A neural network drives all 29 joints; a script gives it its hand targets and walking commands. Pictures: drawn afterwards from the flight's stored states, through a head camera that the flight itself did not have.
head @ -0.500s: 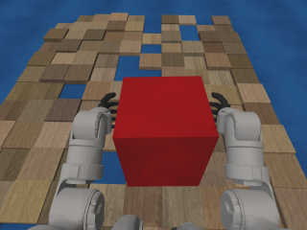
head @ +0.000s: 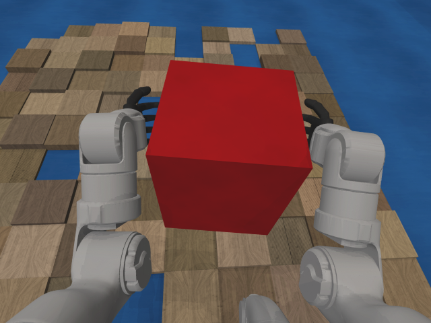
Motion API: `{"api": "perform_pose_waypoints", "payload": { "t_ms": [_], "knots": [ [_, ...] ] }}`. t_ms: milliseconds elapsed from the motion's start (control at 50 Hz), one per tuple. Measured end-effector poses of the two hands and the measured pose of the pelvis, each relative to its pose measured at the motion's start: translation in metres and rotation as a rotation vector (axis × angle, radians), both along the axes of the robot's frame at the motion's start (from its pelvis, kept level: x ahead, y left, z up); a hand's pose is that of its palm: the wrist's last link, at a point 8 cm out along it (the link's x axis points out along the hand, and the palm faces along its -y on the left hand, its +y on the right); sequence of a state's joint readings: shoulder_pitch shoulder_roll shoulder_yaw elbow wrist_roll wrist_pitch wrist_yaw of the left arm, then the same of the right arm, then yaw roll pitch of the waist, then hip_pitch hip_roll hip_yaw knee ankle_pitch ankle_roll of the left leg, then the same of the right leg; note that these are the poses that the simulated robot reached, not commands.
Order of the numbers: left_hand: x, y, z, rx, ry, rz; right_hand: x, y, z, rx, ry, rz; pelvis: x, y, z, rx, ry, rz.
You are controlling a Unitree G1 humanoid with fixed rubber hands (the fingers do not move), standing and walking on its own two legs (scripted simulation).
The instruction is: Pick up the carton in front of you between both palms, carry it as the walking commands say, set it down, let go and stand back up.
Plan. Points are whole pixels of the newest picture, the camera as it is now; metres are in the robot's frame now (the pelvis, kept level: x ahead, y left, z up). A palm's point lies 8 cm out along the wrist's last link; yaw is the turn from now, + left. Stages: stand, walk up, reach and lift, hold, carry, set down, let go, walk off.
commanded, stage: carry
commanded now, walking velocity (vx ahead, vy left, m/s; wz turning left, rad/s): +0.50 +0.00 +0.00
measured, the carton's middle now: (223, 155) +0.39 +0.00 +0.08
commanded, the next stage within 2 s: none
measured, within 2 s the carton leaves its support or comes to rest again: neither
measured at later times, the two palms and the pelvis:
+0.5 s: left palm (153, 58) +0.64 +0.16 +0.11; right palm (279, 59) +0.67 -0.14 +0.11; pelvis +0.30 -0.02 +0.02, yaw +1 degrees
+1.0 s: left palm out of the picture +0.97 +0.15 +0.13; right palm out of the picture +0.96 -0.15 +0.13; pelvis +0.60 +0.01 +0.01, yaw +0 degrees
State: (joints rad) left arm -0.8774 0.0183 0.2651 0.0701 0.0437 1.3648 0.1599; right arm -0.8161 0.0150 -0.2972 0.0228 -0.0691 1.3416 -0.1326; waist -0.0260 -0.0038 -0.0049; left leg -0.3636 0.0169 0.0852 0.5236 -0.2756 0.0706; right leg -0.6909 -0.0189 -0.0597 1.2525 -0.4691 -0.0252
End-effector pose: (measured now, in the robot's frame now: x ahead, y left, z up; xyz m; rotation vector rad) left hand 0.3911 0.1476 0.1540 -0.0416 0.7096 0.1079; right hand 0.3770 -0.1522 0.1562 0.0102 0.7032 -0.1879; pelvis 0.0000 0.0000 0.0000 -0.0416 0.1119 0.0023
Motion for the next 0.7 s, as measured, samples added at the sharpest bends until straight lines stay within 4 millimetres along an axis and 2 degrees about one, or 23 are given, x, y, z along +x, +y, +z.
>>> {"api": "perform_pose_waypoints", "payload": {
  "t_ms": [120, 220, 320, 400, 480, 560, 620, 700],
  "knots": [
    [0.069, -0.008, -0.019, -0.002, 0.049, 0.01, 0.07, -0.008, -0.02, 0.019, 0.049, -0.012, 0.079, -0.007, 0.003, 0.004, 0.004, 0.007],
    [0.131, -0.018, -0.043, 0.039, 0.06, 0.021, 0.14, -0.018, -0.049, 0.024, 0.062, 0.027, 0.152, -0.02, -0.01, 0.007, -0.018, 0.01],
    [0.168, -0.015, -0.062, 0.075, 0.104, 0.045, 0.197, -0.015, -0.068, 0.033, 0.106, 0.079, 0.199, -0.027, 0.0, 0.018, -0.019, 0.012],
    [0.199, -0.004, -0.058, 0.066, 0.096, 0.085, 0.24, -0.003, -0.061, 0.039, 0.097, 0.106, 0.238, -0.028, 0.013, 0.039, -0.013, 0.01],
    [0.241, 0.007, -0.044, 0.042, 0.043, 0.115, 0.283, 0.008, -0.048, 0.048, 0.045, 0.104, 0.287, -0.021, 0.018, 0.044, -0.011, 0.009],
    [0.294, 0.017, -0.034, 0.018, -0.018, 0.101, 0.327, 0.017, -0.035, 0.037, -0.016, 0.079, 0.345, -0.007, 0.012, 0.035, -0.025, 0.009],
    [0.342, 0.021, -0.029, 0.02, -0.076, 0.049, 0.363, 0.021, -0.027, 0.009, -0.073, 0.051, 0.39, 0.008, -0.005, 0.031, -0.049, -0.003],
    [0.395, 0.019, -0.028, 0.037, -0.029, -0.015, 0.399, 0.019, -0.027, -0.03, -0.023, 0.029, 0.433, 0.019, -0.002, 0.031, -0.053, -0.008]
  ]
}}
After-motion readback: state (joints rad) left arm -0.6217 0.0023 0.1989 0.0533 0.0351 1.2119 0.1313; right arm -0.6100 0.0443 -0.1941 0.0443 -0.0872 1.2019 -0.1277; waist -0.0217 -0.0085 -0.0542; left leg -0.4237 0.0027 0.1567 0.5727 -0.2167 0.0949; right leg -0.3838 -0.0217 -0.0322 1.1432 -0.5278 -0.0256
